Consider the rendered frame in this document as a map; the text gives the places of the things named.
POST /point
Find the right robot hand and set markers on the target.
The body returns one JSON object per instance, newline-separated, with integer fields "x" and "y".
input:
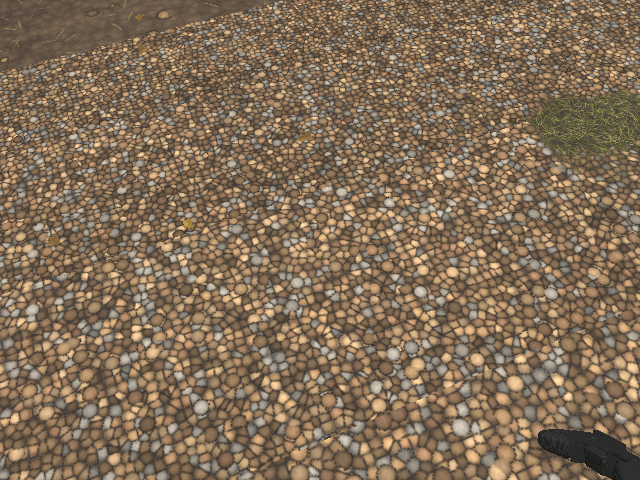
{"x": 599, "y": 451}

